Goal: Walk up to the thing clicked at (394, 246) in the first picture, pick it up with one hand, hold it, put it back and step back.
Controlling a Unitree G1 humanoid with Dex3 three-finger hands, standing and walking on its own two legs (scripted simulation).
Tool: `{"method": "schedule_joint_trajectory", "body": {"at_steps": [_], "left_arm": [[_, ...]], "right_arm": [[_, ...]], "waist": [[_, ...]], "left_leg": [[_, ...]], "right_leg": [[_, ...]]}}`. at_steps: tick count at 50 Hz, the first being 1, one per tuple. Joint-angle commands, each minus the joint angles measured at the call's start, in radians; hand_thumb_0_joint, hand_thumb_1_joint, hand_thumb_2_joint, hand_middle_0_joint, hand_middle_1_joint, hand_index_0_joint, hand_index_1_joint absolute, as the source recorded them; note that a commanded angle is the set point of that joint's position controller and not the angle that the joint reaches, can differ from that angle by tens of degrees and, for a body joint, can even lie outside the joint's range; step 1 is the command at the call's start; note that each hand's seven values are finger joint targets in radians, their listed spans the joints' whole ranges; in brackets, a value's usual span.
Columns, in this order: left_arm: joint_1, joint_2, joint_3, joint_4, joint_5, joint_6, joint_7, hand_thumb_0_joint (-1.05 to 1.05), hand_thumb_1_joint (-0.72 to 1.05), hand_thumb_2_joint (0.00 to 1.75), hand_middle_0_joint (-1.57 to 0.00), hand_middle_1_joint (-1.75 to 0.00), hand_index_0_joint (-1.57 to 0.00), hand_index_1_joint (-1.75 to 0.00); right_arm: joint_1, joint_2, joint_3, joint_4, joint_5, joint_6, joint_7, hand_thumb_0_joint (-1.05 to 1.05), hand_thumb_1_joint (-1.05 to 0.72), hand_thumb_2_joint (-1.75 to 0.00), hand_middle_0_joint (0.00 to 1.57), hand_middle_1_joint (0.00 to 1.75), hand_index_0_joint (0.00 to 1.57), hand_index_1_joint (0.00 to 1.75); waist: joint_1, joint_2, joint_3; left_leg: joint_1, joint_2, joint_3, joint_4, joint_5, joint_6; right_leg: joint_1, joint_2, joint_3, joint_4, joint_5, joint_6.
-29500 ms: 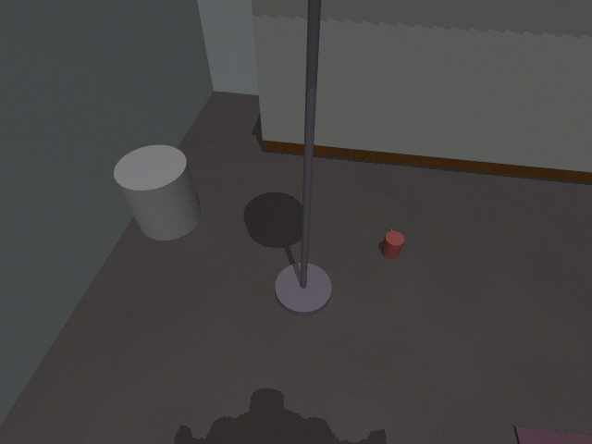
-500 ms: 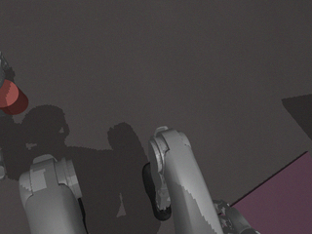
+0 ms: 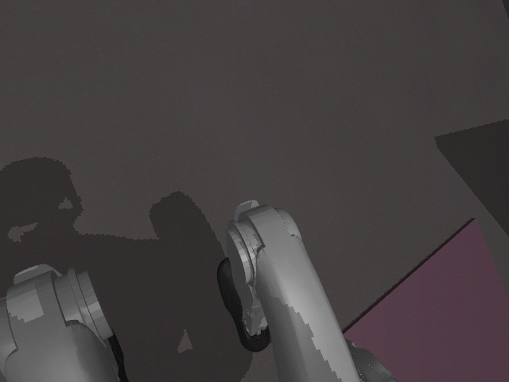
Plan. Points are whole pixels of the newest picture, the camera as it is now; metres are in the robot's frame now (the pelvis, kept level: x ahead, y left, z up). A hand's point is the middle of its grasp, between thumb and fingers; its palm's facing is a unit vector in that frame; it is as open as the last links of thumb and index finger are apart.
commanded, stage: rest palm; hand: left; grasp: from above
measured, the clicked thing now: out of the picture +0.50 +0.31 -0.26
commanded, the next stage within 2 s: close in 0.76 s
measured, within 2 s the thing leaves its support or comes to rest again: neither
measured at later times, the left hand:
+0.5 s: hand out of the picture +0.46 +0.30 -0.23, palm faces -0.45 -0.13 -0.88, open 13.8 cm
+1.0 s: hand out of the picture +0.47 +0.30 -0.24, palm faces -0.44 -0.14 -0.89, open 13.6 cm
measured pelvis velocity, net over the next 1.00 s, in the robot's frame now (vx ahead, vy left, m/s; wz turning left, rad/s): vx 0.00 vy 0.00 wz -0.04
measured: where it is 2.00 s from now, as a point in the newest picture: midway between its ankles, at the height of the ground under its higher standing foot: (185, 351)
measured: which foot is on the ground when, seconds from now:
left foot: down 0.00-1.00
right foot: down 0.00-1.00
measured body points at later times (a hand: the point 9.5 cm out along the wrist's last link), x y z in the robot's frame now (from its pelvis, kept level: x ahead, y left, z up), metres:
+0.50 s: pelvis +0.00 +0.00 +0.00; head +0.27 +0.11 +0.34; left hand +0.48 +0.30 -0.18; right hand +0.05 -0.26 -0.07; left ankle +0.06 +0.14 -0.27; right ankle +0.11 -0.14 -0.27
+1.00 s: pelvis +0.00 +0.00 +0.00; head +0.28 +0.11 +0.33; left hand +0.49 +0.30 -0.19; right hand +0.03 -0.25 -0.06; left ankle +0.06 +0.14 -0.27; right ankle +0.11 -0.14 -0.27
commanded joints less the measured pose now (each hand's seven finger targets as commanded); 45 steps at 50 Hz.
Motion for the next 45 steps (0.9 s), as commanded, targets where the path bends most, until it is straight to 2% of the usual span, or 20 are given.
{"method": "schedule_joint_trajectory", "body": {"at_steps": [1,4,6,8,13,14,16,19,20,22,25,26,27,33,34,36,39,40,44,45], "left_arm": [[-0.283,0.208,-0.002,-0.106,-0.018,0.003,0.044,0.0,-0.5,1.01,-0.09,-1.02,-0.09,-1.02],[-0.271,0.219,-0.001,-0.117,-0.018,0.001,0.052,0.0,-0.5,1.04,-0.09,-1.03,-0.09,-1.03],[-0.27,0.182,-0.021,-0.059,-0.015,0.007,0.049,0.0,-0.5,1.02,-0.09,-1.02,-0.09,-1.02],[-0.291,0.221,-0.005,-0.11,-0.02,-0.001,0.058,0.0,-0.51,1.03,-0.09,-1.03,-0.08,-1.03],[-0.303,0.212,-0.013,-0.076,-0.017,-0.006,0.072,0.0,-0.49,1.02,-0.09,-1.04,-0.09,-1.04],[-0.297,0.221,-0.01,-0.094,-0.017,-0.007,0.076,0.0,-0.49,1.02,-0.1,-1.03,-0.09,-1.03],[-0.276,0.204,-0.017,-0.033,-0.008,-0.001,0.078,0.0,-0.49,1.02,-0.1,-1.03,-0.09,-1.03],[-0.301,0.21,-0.023,-0.046,-0.018,-0.006,0.08,0.0,-0.5,1.01,-0.09,-1.03,-0.09,-1.03],[-0.309,0.232,-0.009,-0.069,-0.019,-0.009,0.088,0.0,-0.49,1.01,-0.09,-1.04,-0.09,-1.04],[-0.291,0.211,-0.026,-0.016,-0.015,-0.002,0.087,0.0,-0.48,1.02,-0.09,-1.05,-0.1,-1.05],[-0.316,0.229,-0.027,-0.051,-0.015,-0.007,0.09,0.0,-0.49,0.99,-0.09,-1.04,-0.09,-1.03],[-0.29,0.253,0.0,-0.031,-0.014,-0.003,0.093,0.0,-0.49,0.99,-0.09,-1.03,-0.09,-1.03],[-0.291,0.214,-0.031,-0.025,-0.02,-0.002,0.086,0.0,-0.49,0.96,-0.08,-1.02,-0.09,-1.01],[-0.269,0.252,-0.011,-0.003,-0.023,0.002,0.084,0.0,-0.49,0.98,-0.09,-1.03,-0.09,-1.03],[-0.284,0.281,0.009,-0.025,-0.026,-0.003,0.087,0.0,-0.48,1.01,-0.1,-1.04,-0.1,-1.04],[-0.287,0.233,-0.031,-0.005,-0.03,-0.01,0.081,0.0,-0.47,1.02,-0.1,-1.05,-0.1,-1.05],[-0.292,0.278,-0.001,-0.036,-0.03,-0.014,0.083,0.0,-0.47,1.01,-0.1,-1.06,-0.1,-1.06],[-0.268,0.249,-0.023,-0.019,-0.03,-0.015,0.082,0.0,-0.48,1.02,-0.1,-1.06,-0.1,-1.06],[-0.252,0.25,-0.015,0.022,-0.025,-0.018,0.085,0.0,-0.42,0.92,-0.09,-1.07,-0.12,-1.04],[-0.284,0.24,-0.034,-0.015,-0.024,-0.023,0.083,0.0,-0.4,0.9,-0.11,-1.06,-0.14,-1.03]], "right_arm": [[0.186,-0.307,-0.088,0.007,-0.006,-0.007,-0.004,0.0,-0.9,-0.9,0.2,0.3,0.2,0.3],[0.182,-0.309,-0.085,0.009,-0.006,-0.008,-0.001,0.0,-0.9,-0.9,0.2,0.3,0.2,0.3],[0.182,-0.313,-0.084,0.01,-0.013,-0.017,0.01,0.0,-0.9,-0.9,0.2,0.3,0.2,0.3],[0.175,-0.315,-0.081,0.01,-0.008,-0.015,0.007,0.0,-0.9,-0.9,0.2,0.3,0.2,0.3],[0.157,-0.326,-0.077,0.001,-0.014,-0.029,0.016,0.0,-0.9,-0.9,0.2,0.3,0.2,0.3],[0.154,-0.326,-0.079,0.002,-0.01,-0.028,0.015,0.0,-0.9,-0.9,0.2,0.3,0.2,0.3],[0.158,-0.33,-0.073,0.003,-0.019,-0.032,0.022,0.0,-0.9,-0.9,0.2,0.3,0.2,0.3],[0.15,-0.331,-0.068,0.0,-0.019,-0.035,0.022,0.0,-0.9,-0.9,0.2,0.3,0.2,0.3],[0.15,-0.335,-0.068,0.001,-0.017,-0.037,0.019,0.0,-0.9,-0.9,0.2,0.3,0.2,0.3],[0.141,-0.337,-0.065,0.003,-0.021,-0.046,0.025,0.0,-0.9,-0.9,0.2,0.3,0.2,0.3],[0.143,-0.34,-0.062,0.001,-0.018,-0.054,0.029,0.0,-0.9,-0.9,0.2,0.3,0.2,0.3],[0.152,-0.35,-0.061,0.001,-0.024,-0.053,0.03,0.0,-0.9,-0.9,0.2,0.3,0.2,0.3],[0.142,-0.345,-0.057,-0.004,-0.018,-0.059,0.034,0.0,-0.9,-0.9,0.2,0.3,0.2,0.3],[0.153,-0.359,-0.052,-0.002,-0.026,-0.061,0.04,0.0,-0.91,-0.91,0.2,0.3,0.2,0.3],[0.152,-0.365,-0.055,-0.005,-0.021,-0.059,0.037,0.0,-0.9,-0.9,0.2,0.3,0.2,0.3],[0.141,-0.354,-0.046,-0.012,-0.025,-0.058,0.04,0.0,-0.9,-0.91,0.2,0.3,0.2,0.3],[0.158,-0.366,-0.048,-0.007,-0.021,-0.059,0.039,0.0,-0.9,-0.9,0.2,0.3,0.2,0.3],[0.149,-0.355,-0.047,-0.011,-0.021,-0.056,0.037,0.0,-0.91,-0.91,0.2,0.3,0.2,0.3],[0.158,-0.36,-0.045,-0.004,-0.027,-0.054,0.041,0.0,-0.9,-0.9,0.2,0.3,0.2,0.3],[0.158,-0.361,-0.043,-0.011,-0.031,-0.055,0.042,0.0,-0.9,-0.9,0.2,0.3,0.2,0.3]], "waist": [[-0.024,0.46,-0.674],[-0.011,0.465,-0.705],[-0.043,0.44,-0.641],[-0.024,0.457,-0.69],[-0.046,0.456,-0.641],[-0.029,0.465,-0.662],[-0.054,0.451,-0.624],[-0.054,0.423,-0.634],[-0.04,0.447,-0.652],[-0.06,0.428,-0.596],[-0.052,0.476,-0.608],[-0.055,0.452,-0.63],[-0.062,0.446,-0.595],[-0.065,0.447,-0.598],[-0.055,0.448,-0.615],[-0.073,0.418,-0.568],[-0.058,0.437,-0.616],[-0.056,0.441,-0.608],[-0.072,0.428,-0.578],[-0.081,0.443,-0.573]], "left_leg": [[0.517,0.008,0.142,-0.232,0.229,0.057],[0.533,0.011,0.14,-0.233,0.249,0.055],[0.516,0.01,0.136,-0.223,0.23,0.057],[0.531,0.011,0.135,-0.227,0.247,0.057],[0.518,0.013,0.126,-0.229,0.214,0.054],[0.537,0.015,0.127,-0.232,0.223,0.052],[0.52,0.014,0.126,-0.227,0.216,0.053],[0.503,0.016,0.127,-0.216,0.204,0.059],[0.516,0.014,0.126,-0.226,0.212,0.055],[0.499,0.016,0.124,-0.214,0.189,0.056],[0.526,0.017,0.122,-0.217,0.208,0.051],[0.537,0.017,0.119,-0.218,0.226,0.051],[0.517,0.017,0.118,-0.209,0.223,0.053],[0.521,0.02,0.11,-0.222,0.21,0.049],[0.523,0.021,0.106,-0.219,0.213,0.05],[0.481,0.022,0.108,-0.214,0.185,0.057],[0.51,0.021,0.102,-0.218,0.219,0.053],[0.514,0.021,0.104,-0.228,0.218,0.05],[0.508,0.022,0.1,-0.218,0.211,0.05],[0.507,0.022,0.106,-0.219,0.213,0.051]], "right_leg": [[0.361,0.027,-0.165,-0.208,0.295,-0.092],[0.394,0.032,-0.162,-0.21,0.313,-0.092],[0.365,0.032,-0.171,-0.205,0.299,-0.09],[0.399,0.034,-0.165,-0.213,0.314,-0.09],[0.362,0.035,-0.18,-0.209,0.284,-0.092],[0.373,0.035,-0.178,-0.21,0.288,-0.093],[0.368,0.035,-0.182,-0.203,0.285,-0.091],[0.389,0.039,-0.174,-0.22,0.285,-0.084],[0.387,0.037,-0.179,-0.219,0.287,-0.087],[0.351,0.037,-0.186,-0.208,0.268,-0.086],[0.357,0.036,-0.184,-0.2,0.28,-0.09],[0.388,0.037,-0.188,-0.204,0.293,-0.087],[0.361,0.036,-0.188,-0.197,0.294,-0.086],[0.387,0.042,-0.196,-0.203,0.279,-0.088],[0.382,0.04,-0.196,-0.202,0.281,-0.087],[0.381,0.043,-0.191,-0.216,0.268,-0.084],[0.4,0.041,-0.195,-0.213,0.291,-0.084],[0.405,0.045,-0.195,-0.212,0.288,-0.089],[0.389,0.044,-0.201,-0.212,0.286,-0.084],[0.402,0.045,-0.195,-0.215,0.294,-0.083]]}}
